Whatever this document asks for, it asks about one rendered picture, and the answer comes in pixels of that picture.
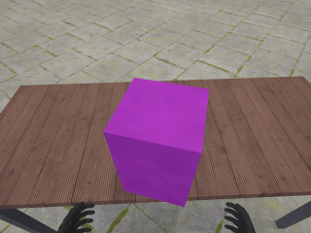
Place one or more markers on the table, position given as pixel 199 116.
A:
pixel 53 151

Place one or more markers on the carton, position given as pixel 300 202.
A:
pixel 155 137

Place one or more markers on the robot left hand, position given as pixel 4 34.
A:
pixel 72 221

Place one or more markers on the robot right hand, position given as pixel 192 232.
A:
pixel 243 221

